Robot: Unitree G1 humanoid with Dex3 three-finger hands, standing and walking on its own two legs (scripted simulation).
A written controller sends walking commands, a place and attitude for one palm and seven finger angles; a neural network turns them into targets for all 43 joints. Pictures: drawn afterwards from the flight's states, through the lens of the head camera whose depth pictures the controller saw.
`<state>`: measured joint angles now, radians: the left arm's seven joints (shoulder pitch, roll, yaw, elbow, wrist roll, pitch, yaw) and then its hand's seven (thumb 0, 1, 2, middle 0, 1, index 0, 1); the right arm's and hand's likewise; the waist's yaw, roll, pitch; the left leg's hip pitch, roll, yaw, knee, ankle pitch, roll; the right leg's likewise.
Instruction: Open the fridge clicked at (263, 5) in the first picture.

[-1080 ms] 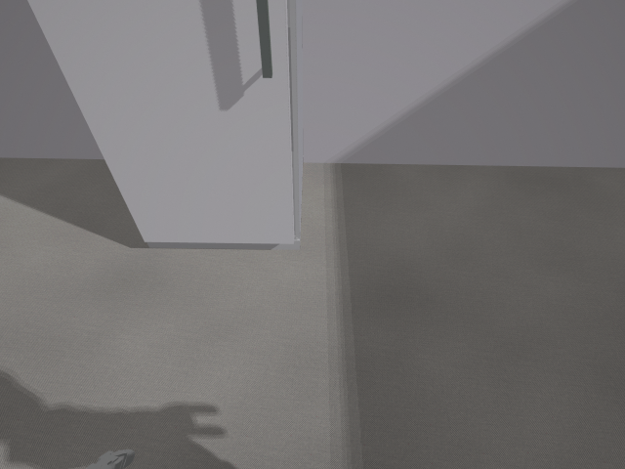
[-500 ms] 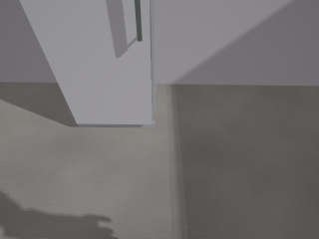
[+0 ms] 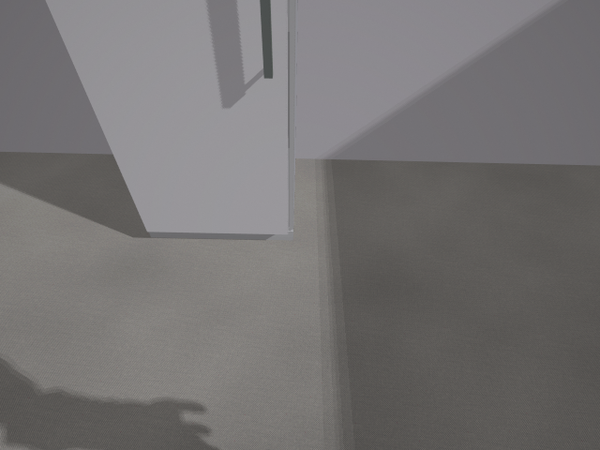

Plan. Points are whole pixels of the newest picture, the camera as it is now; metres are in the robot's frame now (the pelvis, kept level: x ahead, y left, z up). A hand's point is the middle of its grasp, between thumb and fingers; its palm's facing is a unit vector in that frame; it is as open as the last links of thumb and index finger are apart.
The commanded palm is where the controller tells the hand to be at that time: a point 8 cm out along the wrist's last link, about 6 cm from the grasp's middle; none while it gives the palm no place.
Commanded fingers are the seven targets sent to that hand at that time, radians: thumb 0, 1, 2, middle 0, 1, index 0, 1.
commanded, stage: look at it before walking up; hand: right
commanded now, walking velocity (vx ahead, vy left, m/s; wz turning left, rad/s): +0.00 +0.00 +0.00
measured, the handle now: out of the picture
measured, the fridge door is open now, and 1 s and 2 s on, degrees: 0 0 0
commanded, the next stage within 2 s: walk to a spot facing it in 0.36 s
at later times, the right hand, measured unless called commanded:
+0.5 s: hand out of the picture +0.08 -0.25 -0.16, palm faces -0.03 +0.94 -0.33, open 7.4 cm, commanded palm none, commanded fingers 0.00 -0.90 -0.90 0.20 0.30 0.20 0.30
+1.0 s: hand out of the picture +0.06 -0.16 -0.17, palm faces -0.17 +0.95 -0.27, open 7.4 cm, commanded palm none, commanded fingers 0.00 -0.90 -0.90 0.20 0.30 0.20 0.30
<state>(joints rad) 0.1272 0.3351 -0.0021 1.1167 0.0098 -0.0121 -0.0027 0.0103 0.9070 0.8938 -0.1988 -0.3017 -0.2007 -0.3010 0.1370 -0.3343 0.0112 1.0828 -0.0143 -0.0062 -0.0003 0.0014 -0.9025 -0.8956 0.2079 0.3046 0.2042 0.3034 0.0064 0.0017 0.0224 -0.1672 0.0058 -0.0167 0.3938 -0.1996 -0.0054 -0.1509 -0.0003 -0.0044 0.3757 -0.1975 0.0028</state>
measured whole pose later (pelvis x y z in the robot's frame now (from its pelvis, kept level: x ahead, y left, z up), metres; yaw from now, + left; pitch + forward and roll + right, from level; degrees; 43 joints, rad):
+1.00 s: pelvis -0.02 +0.03 -0.01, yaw +13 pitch +0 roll -2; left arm 0.14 0.24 0.05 0.98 0.01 0.06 0.01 0.01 0.91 0.89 -0.20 -0.30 -0.20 -0.30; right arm 0.26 -0.19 -0.04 0.94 -0.02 0.04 0.00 0.00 -0.90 -0.90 0.21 0.30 0.20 0.30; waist -0.03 -0.03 0.10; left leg -0.32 -0.05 -0.01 0.60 -0.28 0.07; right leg -0.46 -0.05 -0.02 1.09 -0.41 0.05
